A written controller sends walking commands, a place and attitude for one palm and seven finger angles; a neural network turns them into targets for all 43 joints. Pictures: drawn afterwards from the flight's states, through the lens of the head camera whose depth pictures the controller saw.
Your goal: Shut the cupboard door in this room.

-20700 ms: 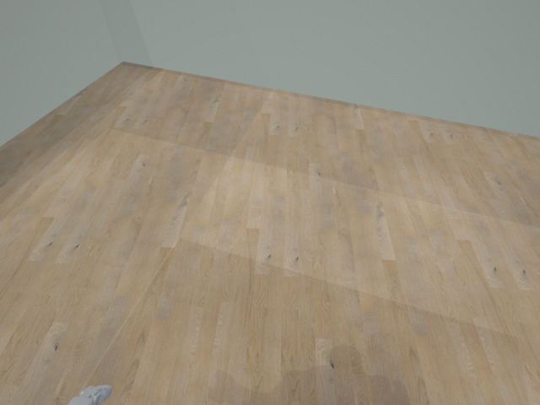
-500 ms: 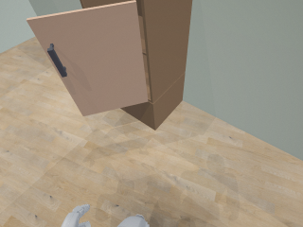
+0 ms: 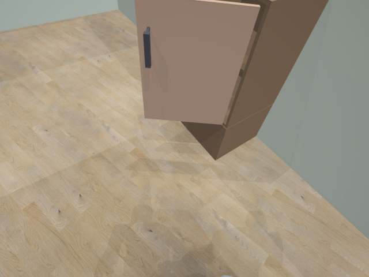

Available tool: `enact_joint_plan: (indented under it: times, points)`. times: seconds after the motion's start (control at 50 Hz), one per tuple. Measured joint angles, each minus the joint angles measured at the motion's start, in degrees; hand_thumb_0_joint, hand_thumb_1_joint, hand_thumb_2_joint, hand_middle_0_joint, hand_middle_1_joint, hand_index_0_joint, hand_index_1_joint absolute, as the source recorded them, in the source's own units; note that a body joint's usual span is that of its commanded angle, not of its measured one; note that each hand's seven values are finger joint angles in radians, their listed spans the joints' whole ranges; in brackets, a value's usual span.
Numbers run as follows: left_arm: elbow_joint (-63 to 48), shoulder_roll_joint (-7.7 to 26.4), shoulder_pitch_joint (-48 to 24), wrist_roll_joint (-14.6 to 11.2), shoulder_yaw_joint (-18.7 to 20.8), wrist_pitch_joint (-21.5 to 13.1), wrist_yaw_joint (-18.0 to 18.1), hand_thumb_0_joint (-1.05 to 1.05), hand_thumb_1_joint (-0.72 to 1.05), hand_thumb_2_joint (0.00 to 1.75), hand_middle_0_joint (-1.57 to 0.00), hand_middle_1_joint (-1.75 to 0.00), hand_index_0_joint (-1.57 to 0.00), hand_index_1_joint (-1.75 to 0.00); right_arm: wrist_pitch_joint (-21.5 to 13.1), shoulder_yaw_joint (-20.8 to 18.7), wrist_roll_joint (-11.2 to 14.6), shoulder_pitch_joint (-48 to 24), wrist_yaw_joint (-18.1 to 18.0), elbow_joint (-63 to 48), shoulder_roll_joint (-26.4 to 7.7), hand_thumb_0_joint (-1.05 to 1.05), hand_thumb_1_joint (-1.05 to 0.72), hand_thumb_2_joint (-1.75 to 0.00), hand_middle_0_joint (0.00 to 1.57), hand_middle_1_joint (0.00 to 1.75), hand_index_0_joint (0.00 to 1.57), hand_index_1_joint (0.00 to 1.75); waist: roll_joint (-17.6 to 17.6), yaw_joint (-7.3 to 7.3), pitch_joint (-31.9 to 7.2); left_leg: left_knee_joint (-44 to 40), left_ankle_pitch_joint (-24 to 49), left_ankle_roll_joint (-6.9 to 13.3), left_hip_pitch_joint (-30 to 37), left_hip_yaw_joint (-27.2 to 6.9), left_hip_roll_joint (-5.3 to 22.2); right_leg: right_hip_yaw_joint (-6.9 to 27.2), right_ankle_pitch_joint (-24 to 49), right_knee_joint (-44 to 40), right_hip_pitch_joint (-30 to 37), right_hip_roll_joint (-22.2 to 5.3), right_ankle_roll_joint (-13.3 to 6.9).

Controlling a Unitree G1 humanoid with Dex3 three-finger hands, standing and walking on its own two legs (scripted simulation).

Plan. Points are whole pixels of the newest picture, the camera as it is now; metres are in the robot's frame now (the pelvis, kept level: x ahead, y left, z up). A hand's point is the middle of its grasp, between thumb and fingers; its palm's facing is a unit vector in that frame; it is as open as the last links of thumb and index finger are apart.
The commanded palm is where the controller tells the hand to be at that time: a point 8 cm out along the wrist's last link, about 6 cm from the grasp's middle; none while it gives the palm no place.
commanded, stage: take the last steps up to it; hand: left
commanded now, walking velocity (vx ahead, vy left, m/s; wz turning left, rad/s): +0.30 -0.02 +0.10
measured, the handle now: (148, 47) +0.85 +0.23 +0.01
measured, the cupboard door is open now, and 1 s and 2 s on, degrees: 53 53 53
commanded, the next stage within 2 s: come to a stop and stand still in 1.34 s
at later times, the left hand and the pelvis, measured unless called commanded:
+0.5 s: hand out of the picture +0.12 +0.13 -0.15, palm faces +0.06 -0.97 -0.22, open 7.3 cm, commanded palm none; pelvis +0.06 -0.06 +0.00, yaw +2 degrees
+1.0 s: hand out of the picture +0.10 +0.12 -0.18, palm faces +0.22 -0.97 -0.12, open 7.3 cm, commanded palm none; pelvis +0.22 -0.01 -0.01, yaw +5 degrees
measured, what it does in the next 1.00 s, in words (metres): walks ahead: right foot, then left foot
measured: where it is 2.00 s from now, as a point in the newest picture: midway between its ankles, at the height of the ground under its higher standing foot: (182, 236)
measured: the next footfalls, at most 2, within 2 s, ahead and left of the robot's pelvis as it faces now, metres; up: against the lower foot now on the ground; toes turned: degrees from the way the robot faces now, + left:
right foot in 0.40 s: +0.13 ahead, -0.15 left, +0.00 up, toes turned -6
left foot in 0.96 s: +0.30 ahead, +0.11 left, +0.00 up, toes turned +13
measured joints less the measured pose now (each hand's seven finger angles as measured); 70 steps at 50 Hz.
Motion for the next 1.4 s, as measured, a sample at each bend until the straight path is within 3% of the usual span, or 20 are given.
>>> enact_joint_plan:
  times: [0.08,0.16,0.34,0.4,0.46,0.52,0.6,0.76,0.92,0.96,1.02,1.06,1.12,1.2,1.26,1.34,1.4]
  points:
    - [0.7,-0.3,-0.3,0.3,-0.4,-1.3,-1.1,0.01,0.91,0.89,-0.20,-0.30,-0.20,-0.30,-1.4,0.4,0.1,1.9,-0.3,1.0,1.2,0.01,-0.90,-0.90,0.20,0.30,0.20,0.30,1.2,-0.28,-1.5,-4.9,2.7,0.5,2.5,-0.7,-0.3,1.3,4.3,5.6,-1.9,0.8,0.2]
    - [1.0,-1.2,-0.9,0.5,-0.8,-2.1,-1.5,0.01,0.91,0.89,-0.20,-0.30,-0.20,-0.30,-2.5,-0.2,0.2,5.0,-0.6,2.1,1.0,0.00,-0.92,-0.90,0.20,0.30,0.20,0.30,1.4,-1.13,-3.0,-8.5,4.2,0.6,4.8,-0.7,-1.3,2.0,7.1,4.9,-2.8,0.6,0.4]
    - [-0.5,-4.1,-4.4,0.3,-1.1,-3.0,-2.5,0.01,0.91,0.89,-0.20,-0.30,-0.20,-0.30,-1.9,-1.1,-0.5,12.9,-0.5,7.0,0.1,0.01,-0.91,-0.90,0.20,0.30,0.20,0.30,2.9,-4.04,-3.2,-8.7,2.3,-1.1,7.1,-0.5,-1.4,0.8,8.9,-12.4,-0.2,0.5,-0.7]
    - [-1.2,-4.7,-4.5,0.5,-1.1,-4.7,-2.7,0.00,0.91,0.89,-0.20,-0.30,-0.20,-0.30,-1.5,-1.2,-0.4,15.3,-0.4,8.7,-0.2,0.01,-0.91,-0.90,0.20,0.30,0.20,0.30,3.9,-4.24,-3.3,-2.1,-2.2,-2.4,5.1,-0.7,-0.6,-0.1,12.4,-21.1,4.3,1.5,-1.7]
    - [-1.2,-6.1,-4.0,0.3,-1.3,-6.5,-1.9,0.00,0.91,0.89,-0.20,-0.30,-0.20,-0.30,-0.2,-1.4,0.0,15.5,0.0,10.0,-0.5,0.01,-0.91,-0.90,0.20,0.30,0.20,0.30,5.7,-4.06,-2.5,17.4,-8.9,-1.0,-2.8,-2.1,0.4,-2.2,13.1,-19.6,5.3,3.0,-5.7]
    - [-0.4,-6.8,-1.5,-0.1,-0.9,-6.8,-0.8,0.00,0.92,0.89,-0.20,-0.30,-0.20,-0.30,0.3,-1.9,-0.2,14.2,0.6,10.0,-0.4,0.01,-0.91,-0.90,0.20,0.29,0.20,0.30,5.1,-3.38,-2.7,30.7,-3.5,-0.8,-11.0,-1.1,1.2,-2.8,13.7,-23.7,8.5,3.5,-6.7]
    - [2.1,-7.0,2.3,-0.2,-1.2,-6.8,-0.4,0.00,0.94,0.89,-0.21,-0.30,-0.20,-0.30,-0.1,-2.5,-0.5,11.9,0.9,8.2,-0.4,0.01,-0.91,-0.90,0.20,0.29,0.20,0.30,5.0,-3.44,-3.2,34.3,4.7,-2.3,-18.2,-0.8,3.5,-3.7,15.7,-30.7,13.1,4.6,-7.0]
    - [5.9,-9.5,8.6,0.3,-2.1,-8.1,-0.5,0.00,0.92,0.89,-0.20,-0.30,-0.20,-0.30,-0.2,-2.6,-0.5,7.5,1.4,6.6,-0.2,0.01,-0.91,-0.90,0.19,0.29,0.19,0.30,5.3,-1.46,-4.1,26.2,9.1,-4.1,-21.8,-0.3,6.1,-5.3,14.8,-37.1,19.0,5.8,-6.6]
    - [7.6,-9.9,11.3,0.7,-2.1,-7.8,-0.4,0.00,0.91,0.89,-0.21,-0.30,-0.20,-0.30,-1.5,-1.3,-0.2,0.8,1.8,4.5,1.2,0.01,-0.91,-0.90,0.19,0.29,0.19,0.30,3.6,1.58,-2.1,7.7,5.4,-2.3,-15.1,3.7,4.8,-6.5,8.0,-33.7,22.3,3.5,-3.5]
    - [8.0,-9.9,12.2,0.5,-2.0,-7.4,-0.5,0.00,0.91,0.89,-0.21,-0.30,-0.20,-0.30,-2.8,-0.9,-0.4,-0.5,1.7,3.5,1.4,0.01,-0.91,-0.90,0.19,0.29,0.19,0.30,3.0,1.78,-1.8,2.2,7.8,-1.4,-11.1,5.0,3.7,-5.9,4.1,-27.9,21.2,2.1,-2.4]
    - [8.7,-9.2,10.6,0.1,-2.0,-6.0,-0.7,0.00,0.91,0.89,-0.21,-0.30,-0.20,-0.30,-4.9,-0.6,-0.4,-1.9,0.9,2.5,2.3,0.01,-0.91,-0.90,0.20,0.29,0.20,0.30,1.9,1.25,-0.3,6.0,4.2,0.2,-9.8,6.8,2.8,-1.3,-1.1,-4.8,12.1,0.4,-3.7]
    - [8.3,-8.4,8.7,0.1,-1.5,-5.5,-0.7,0.01,0.91,0.89,-0.21,-0.30,-0.20,-0.30,-5.3,-0.4,-0.3,-1.0,0.5,2.5,2.9,0.01,-0.91,-0.90,0.20,0.29,0.20,0.30,2.0,0.64,-0.3,4.6,2.2,0.5,-7.1,7.6,2.6,0.3,0.1,7.1,5.6,0.5,-4.1]
    - [6.4,-6.9,4.9,0.4,-0.6,-5.2,-0.9,0.01,0.91,0.89,-0.20,-0.30,-0.20,-0.30,-6.4,-1.8,0.7,0.8,-0.9,2.1,2.7,-0.02,-0.94,-0.90,0.20,0.30,0.20,0.30,1.7,-0.65,-0.7,-0.6,3.1,0.0,-2.6,8.4,1.7,1.0,5.4,12.6,-2.3,-0.2,-3.7]
    - [2.5,-4.7,-0.3,0.6,0.5,-4.9,-0.9,0.01,0.92,0.89,-0.20,-0.30,-0.20,-0.30,-5.9,-1.6,0.1,4.4,-1.0,3.6,1.2,-0.03,-0.95,-0.90,0.20,0.30,0.20,0.30,0.9,-1.21,-2.0,-6.2,3.8,-0.1,1.9,8.8,0.8,1.2,11.3,9.8,-8.9,-1.2,-2.7]
    - [-0.1,-4.0,-3.7,0.5,0.8,-4.6,-1.3,0.00,0.92,0.89,-0.20,-0.30,-0.20,-0.30,-5.1,-1.4,-0.1,7.5,-0.9,5.3,1.0,-0.02,-0.94,-0.90,0.20,0.30,0.20,0.30,0.9,-1.65,-2.5,-8.4,3.4,-0.8,4.5,8.5,0.6,1.0,14.3,3.0,-10.1,-1.7,-2.4]
    - [-2.1,-3.9,-6.8,0.4,0.5,-4.6,-1.7,0.00,0.92,0.89,-0.20,-0.30,-0.20,-0.30,-3.9,-1.4,-0.5,10.5,-0.6,7.2,1.1,-0.01,-0.92,-0.90,0.20,0.30,0.20,0.30,1.8,-2.96,-2.0,-8.1,0.9,-2.4,6.9,8.6,1.3,0.3,15.1,-9.5,-7.4,-1.3,-2.8]
    - [-2.7,-3.9,-7.4,0.4,0.0,-5.4,-2.0,0.00,0.92,0.89,-0.20,-0.30,-0.20,-0.30,-3.2,-1.3,-0.5,12.4,-0.4,8.2,1.3,0.00,-0.91,-0.90,0.20,0.30,0.20,0.30,2.7,-3.95,-1.7,-3.4,-3.6,-4.3,7.4,8.6,2.8,-0.8,17.0,-18.7,-2.3,0.1,-3.6]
